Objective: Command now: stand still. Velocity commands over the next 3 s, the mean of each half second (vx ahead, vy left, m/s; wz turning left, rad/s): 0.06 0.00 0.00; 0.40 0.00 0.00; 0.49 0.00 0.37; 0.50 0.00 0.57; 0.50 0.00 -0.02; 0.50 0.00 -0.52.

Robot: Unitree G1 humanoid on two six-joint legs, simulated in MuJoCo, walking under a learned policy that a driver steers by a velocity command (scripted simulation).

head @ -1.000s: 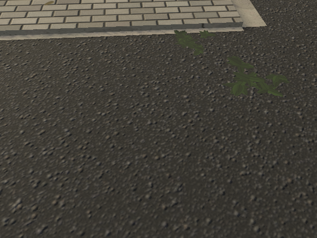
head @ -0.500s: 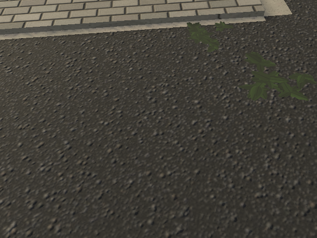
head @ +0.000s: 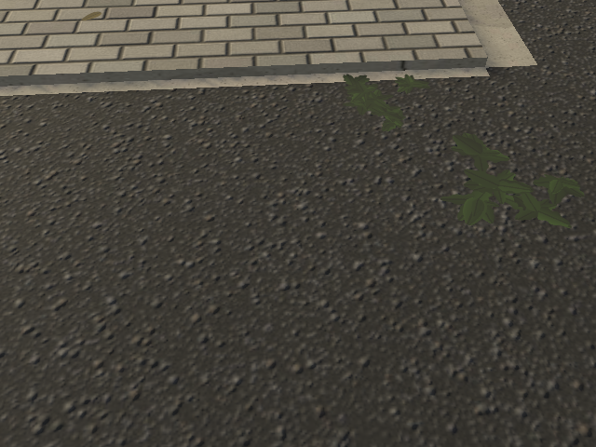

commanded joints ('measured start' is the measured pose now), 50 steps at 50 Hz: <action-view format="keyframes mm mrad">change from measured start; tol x16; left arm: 1 3 94 15 -21 -1 -4 6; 24 158 179 57 49 -28 -41 10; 46 -342 55 9 -203 -37 -98 -73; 50 -7 172 72 -131 -36 -101 -64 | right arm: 1 35 -112 -19 -17 0 -3 -4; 24 30 -46 -11 -3 18 -44 7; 30 410 -188 -60 103 18 -68 19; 50 275 -164 -39 13 12 -60 15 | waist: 1 0 -1 -54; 24 35 -174 63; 28 -108 -111 84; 30 -149 275 22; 46 -66 114 125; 50 130 147 -109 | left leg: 1 -30 27 -19 -75 233 29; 17 -34 -1 11 -100 34 25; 20 -157 -33 39 -16 -326 61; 23 -266 -36 71 189 -196 69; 25 -208 1 34 275 -179 100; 28 123 -29 61 -45 -93 141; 31 292 379 -657 -355 -354 312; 38 245 194 -164 -353 251 189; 45 180 207 -59 -394 328 186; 50 206 192 14 41 961 117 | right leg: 1 80 -46 45 -50 215 -30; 16 61 -48 51 -73 124 -26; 20 -22 -69 108 -119 -499 -81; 23 25 -262 396 -262 -635 -190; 28 -283 -176 227 -185 -439 -123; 30 -544 11 -47 361 -252 -13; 33 -724 -82 92 681 -159 -55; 47 -363 -36 -23 71 187 -67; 50 87 42 -63 68 160 -131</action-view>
